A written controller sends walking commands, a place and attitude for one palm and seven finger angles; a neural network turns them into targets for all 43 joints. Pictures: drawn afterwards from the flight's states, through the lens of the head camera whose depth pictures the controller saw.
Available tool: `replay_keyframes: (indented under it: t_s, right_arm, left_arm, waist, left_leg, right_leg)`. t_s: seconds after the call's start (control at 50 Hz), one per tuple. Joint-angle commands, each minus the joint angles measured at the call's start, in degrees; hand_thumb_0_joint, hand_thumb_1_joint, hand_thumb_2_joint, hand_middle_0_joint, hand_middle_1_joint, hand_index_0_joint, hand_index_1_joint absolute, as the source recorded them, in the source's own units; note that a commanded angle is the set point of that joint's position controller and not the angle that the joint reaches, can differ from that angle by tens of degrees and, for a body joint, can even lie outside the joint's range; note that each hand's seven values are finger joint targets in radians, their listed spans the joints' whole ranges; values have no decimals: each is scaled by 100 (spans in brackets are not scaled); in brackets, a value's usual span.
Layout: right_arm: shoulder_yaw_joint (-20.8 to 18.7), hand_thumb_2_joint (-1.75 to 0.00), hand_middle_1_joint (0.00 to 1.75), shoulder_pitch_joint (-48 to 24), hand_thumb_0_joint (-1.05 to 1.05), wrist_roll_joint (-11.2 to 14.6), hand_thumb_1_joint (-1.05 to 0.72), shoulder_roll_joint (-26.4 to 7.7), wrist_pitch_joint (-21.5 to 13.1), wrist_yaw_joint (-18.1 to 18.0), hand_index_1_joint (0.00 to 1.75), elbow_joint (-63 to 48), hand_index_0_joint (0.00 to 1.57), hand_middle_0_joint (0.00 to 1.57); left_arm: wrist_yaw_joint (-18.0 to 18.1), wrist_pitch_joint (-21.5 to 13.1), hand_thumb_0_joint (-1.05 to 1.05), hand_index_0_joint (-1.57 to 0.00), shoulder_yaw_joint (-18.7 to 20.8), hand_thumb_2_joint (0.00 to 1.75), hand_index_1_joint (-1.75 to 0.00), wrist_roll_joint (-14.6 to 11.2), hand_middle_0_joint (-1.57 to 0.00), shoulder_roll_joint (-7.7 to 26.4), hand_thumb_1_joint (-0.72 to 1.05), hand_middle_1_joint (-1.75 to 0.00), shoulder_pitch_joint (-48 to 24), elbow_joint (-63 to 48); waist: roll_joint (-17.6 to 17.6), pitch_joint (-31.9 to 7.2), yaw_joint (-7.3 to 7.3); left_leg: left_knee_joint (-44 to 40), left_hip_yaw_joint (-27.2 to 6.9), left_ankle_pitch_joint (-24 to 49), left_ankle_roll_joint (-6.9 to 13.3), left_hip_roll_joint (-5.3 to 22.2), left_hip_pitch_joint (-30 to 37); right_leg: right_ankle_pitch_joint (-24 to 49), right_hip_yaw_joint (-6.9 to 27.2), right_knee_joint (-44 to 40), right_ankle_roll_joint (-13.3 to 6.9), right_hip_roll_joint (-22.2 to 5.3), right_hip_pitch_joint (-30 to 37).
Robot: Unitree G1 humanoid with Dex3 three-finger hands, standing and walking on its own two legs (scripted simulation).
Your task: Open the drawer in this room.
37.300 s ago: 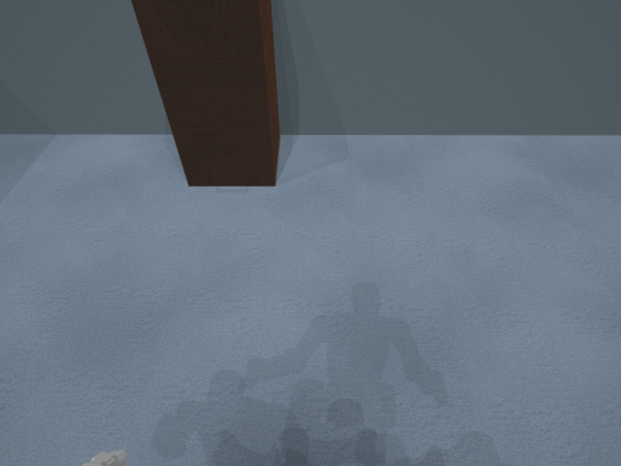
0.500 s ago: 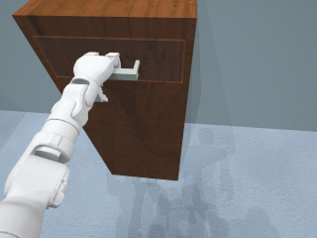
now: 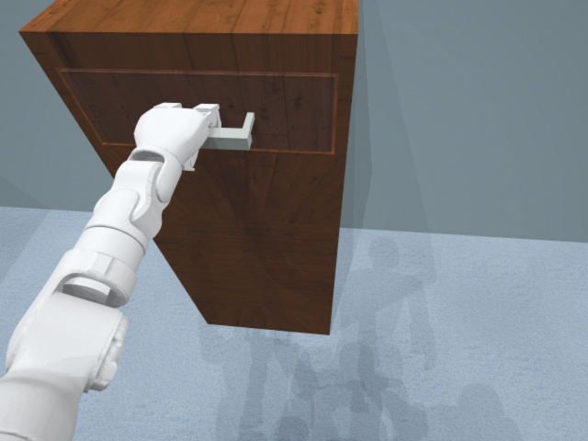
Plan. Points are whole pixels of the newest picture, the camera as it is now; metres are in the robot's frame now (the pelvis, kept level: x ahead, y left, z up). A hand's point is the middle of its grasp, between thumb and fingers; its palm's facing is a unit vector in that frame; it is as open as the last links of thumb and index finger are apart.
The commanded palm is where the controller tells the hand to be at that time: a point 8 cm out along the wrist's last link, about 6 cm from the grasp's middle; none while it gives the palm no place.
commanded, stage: pull the drawer open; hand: left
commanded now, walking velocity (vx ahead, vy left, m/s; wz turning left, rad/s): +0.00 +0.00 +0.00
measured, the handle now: (197, 127) +0.52 +0.14 +0.15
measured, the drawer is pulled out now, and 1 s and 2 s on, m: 0.00 0.01 0.06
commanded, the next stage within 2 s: none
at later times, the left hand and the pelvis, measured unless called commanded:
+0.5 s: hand (183, 165) +0.46 +0.16 +0.12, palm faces -0.04 -0.01 -1.00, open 5.4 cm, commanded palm +0.45 +0.17 +0.18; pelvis +0.01 +0.00 +0.00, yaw +1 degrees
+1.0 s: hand (183, 170) +0.46 +0.16 +0.12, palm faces +0.02 -0.05 -1.00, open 5.5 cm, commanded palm +0.40 +0.17 +0.18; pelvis +0.01 +0.00 +0.00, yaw -2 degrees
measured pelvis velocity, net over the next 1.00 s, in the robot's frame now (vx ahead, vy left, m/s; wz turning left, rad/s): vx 0.01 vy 0.00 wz -0.04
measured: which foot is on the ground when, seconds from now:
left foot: down 0.00-1.00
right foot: down 0.00-1.00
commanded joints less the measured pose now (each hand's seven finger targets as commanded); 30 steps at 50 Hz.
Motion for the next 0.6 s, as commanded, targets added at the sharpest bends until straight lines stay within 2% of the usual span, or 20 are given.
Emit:
replay_keyframes:
  t_s: [0.0, 0.04, 0.06, 0.1, 0.12, 0.14, 0.16, 0.18, 0.2, 0.22, 0.24, 0.28, 0.3, 0.32, 0.36, 0.4, 0.42, 0.46, 0.5, 0.58]
  right_arm:
    - [-262, -90, 30, -18, 0, -50, -90, -675, -150, 1, 30, -692, 20, 20]
    - [-264, -90, 30, -89, 0, -53, -90, -680, -126, 20, 30, -744, 20, 20]
    - [-256, -90, 30, -157, 0, -46, -90, -665, -122, 47, 30, -803, 20, 20]
    - [-263, -90, 30, -268, 0, -19, -90, -670, -107, 99, 30, -858, 20, 20]
    - [-256, -90, 30, -313, 0, -10, -90, -682, -95, 121, 30, -880, 20, 20]
    - [-256, -90, 30, -378, 0, -9, -90, -662, -90, 150, 30, -919, 20, 20]
    - [-254, -90, 30, -412, 0, -1, -90, -663, -88, 167, 30, -917, 20, 20]
    - [-233, -90, 30, -379, 0, 18, -90, -716, -64, 139, 30, -800, 20, 20]
    - [-227, -90, 30, -299, 0, 36, -90, -711, -73, 108, 30, -656, 20, 20]
    - [-256, -90, 30, -211, 0, 28, -90, -696, -90, 75, 30, -582, 20, 20]
    - [-240, -90, 30, -178, 0, 10, -90, -716, -91, 48, 30, -561, 20, 20]
    - [-221, -90, 30, -185, 0, -8, -90, -707, -85, 32, 30, -542, 20, 20]
    - [-219, -90, 30, -202, 0, -7, -90, -658, -98, 35, 30, -543, 20, 20]
    - [-219, -90, 30, -182, 0, -15, -90, -671, -85, 13, 30, -509, 20, 20]
    - [-201, -90, 30, -207, 0, -18, -90, -648, -73, -2, 30, -533, 20, 20]
    - [-185, -90, 30, -232, 0, -22, -90, -644, -79, -7, 30, -562, 20, 20]
    - [-188, -90, 30, -229, 0, -23, -90, -662, -77, -23, 30, -560, 20, 20]
    - [-181, -90, 30, -251, 0, -30, -90, -629, -87, -30, 30, -615, 20, 20]
    - [-166, -90, 30, -228, 0, -24, -90, -652, -93, -40, 30, -621, 20, 20]
    - [-173, -90, 30, -193, 0, -29, -90, -657, -109, -49, 30, -651, 20, 20]
  left_arm:
    - [205, -231, 0, -40, 580, 90, -135, -108, -40, 1083, 90, -135, -2475, -1702]
    - [181, -233, 0, -40, 800, 90, -135, -108, -40, 1299, 90, -135, -2016, -1953]
    - [148, -214, 0, -40, 665, 90, -135, -164, -40, 1113, 90, -135, -1816, -2120]
    - [104, -196, 0, -40, 810, 90, -135, -215, -40, 1220, 90, -135, -1355, -2425]
    - [101, -170, 0, -40, 896, 90, -135, -208, -40, 1314, 90, -135, -1137, -2609]
    - [95, -126, 0, -40, 791, 90, -135, -227, -40, 1191, 90, -135, -1025, -2839]
    - [97, -77, 0, -40, 841, 90, -135, -235, -40, 1236, 90, -135, -901, -2943]
    - [111, -22, 0, -40, 753, 90, -135, -176, -40, 1302, 90, -135, -1458, -2735]
    - [157, 40, 0, -40, 509, 90, -135, -141, -40, 1164, 90, -135, -2194, -2464]
    - [180, 112, 0, -40, 575, 90, -135, -95, -40, 1193, 90, -135, -2152, -2175]
    - [192, 158, 0, -40, 750, 90, -135, -66, -40, 1395, 90, -135, -2122, -2046]
    - [175, 161, 0, -40, 645, 90, -135, -36, -40, 1350, 90, -135, -2413, -2062]
    - [154, 152, 0, -40, 504, 90, -135, -76, -40, 1149, 90, -135, -2494, -2056]
    - [146, 140, 0, -40, 703, 90, -135, -94, -40, 1326, 90, -135, -2415, -1888]
    - [93, 65, 0, -40, 540, 90, -135, -124, -40, 1144, 90, -135, -2536, -1867]
    - [62, -4, 0, -40, 558, 90, -135, -191, -40, 1133, 90, -135, -2508, -1738]
    - [59, -51, 0, -40, 685, 90, -135, -190, -40, 1279, 90, -135, -2487, -1695]
    - [53, -134, 0, -40, 519, 90, -135, -199, -40, 1082, 90, -135, -2608, -1755]
    - [63, -179, 0, -40, 705, 90, -135, -179, -40, 1312, 90, -135, -2495, -1517]
    - [143, -253, 0, -40, 721, 90, -135, -100, -40, 1335, 90, -135, -2485, -1436]
  waist:
    - [-351, -2548, 95]
    - [-373, -2661, 233]
    - [-424, -2621, 249]
    - [-478, -2558, 339]
    - [-367, -2539, 393]
    - [-342, -2537, 399]
    - [-375, -2480, 402]
    - [-512, -2289, 189]
    - [-498, -2045, -26]
    - [-480, -2032, 2]
    - [-419, -2176, 86]
    - [-246, -2349, 60]
    - [-275, -2421, 44]
    - [-352, -2382, 61]
    - [-374, -2341, 26]
    - [-561, -2276, 26]
    - [-563, -2235, 45]
    - [-562, -2245, 23]
    - [-567, -2163, 47]
    - [-567, -2153, 46]
  left_leg:
    - [-91, 124, 2556, 132, -1, 939]
    - [-87, 139, 2865, 131, 4, 956]
    - [-102, 152, 2953, 138, 2, 958]
    - [-136, 148, 3140, 135, 17, 954]
    - [-135, 153, 3292, 131, 26, 990]
    - [-141, 165, 3349, 135, 28, 1053]
    - [-157, 164, 3345, 134, 41, 1068]
    - [-139, 171, 3134, 121, 31, 1003]
    - [-147, 134, 2839, 116, 40, 960]
    - [-121, 144, 2798, 121, 39, 1010]
    - [-118, 160, 2844, 113, 14, 1013]
    - [-93, 155, 2933, 86, -15, 1088]
    - [-58, 146, 3020, 101, -19, 1128]
    - [-51, 146, 3023, 104, -16, 1105]
    - [-54, 127, 3025, 97, -29, 1081]
    - [-61, 132, 2866, 124, -42, 996]
    - [-76, 140, 2791, 124, -44, 963]
    - [-78, 134, 2742, 123, -41, 962]
    - [-90, 146, 2524, 124, -54, 814]
    - [-111, 157, 2318, 118, -46, 723]
  right_leg:
    - [2404, -38, -185, -64, -79, 1598]
    - [2732, -25, -135, -70, -82, 1822]
    - [2860, -27, -156, -56, -92, 1883]
    - [3004, -12, -159, -50, -94, 2006]
    - [3083, -12, -144, -55, -94, 2017]
    - [3117, -7, -162, -44, -95, 2020]
    - [3121, -5, -186, -43, -94, 2028]
    - [3022, -20, -224, -37, -88, 1886]
    - [2783, -47, -272, -19, -65, 1562]
    - [2662, -62, -275, -30, -45, 1477]
    - [2735, -48, -250, -47, -50, 1591]
    - [2758, -56, -227, -63, -75, 1624]
    - [2871, -49, -199, -52, -82, 1641]
    - [2926, -54, -190, -52, -83, 1671]
    - [2937, -77, -172, -39, -97, 1632]
    - [2931, -54, -199, -20, -117, 1689]
    - [2893, -44, -203, -22, -122, 1684]
    - [2819, -63, -191, -14, -129, 1629]
    - [2668, -37, -210, -19, -133, 1652]
    - [2390, -33, -230, -29, -135, 1597]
